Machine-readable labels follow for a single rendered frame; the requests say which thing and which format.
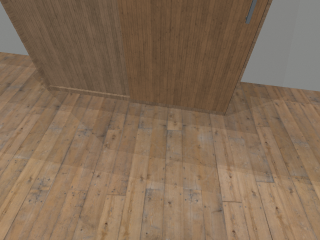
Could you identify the wardrobe door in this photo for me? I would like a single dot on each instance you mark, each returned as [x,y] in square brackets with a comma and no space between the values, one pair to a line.
[187,53]
[78,43]

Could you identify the handle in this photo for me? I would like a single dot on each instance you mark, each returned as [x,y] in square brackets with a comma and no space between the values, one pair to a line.
[252,7]

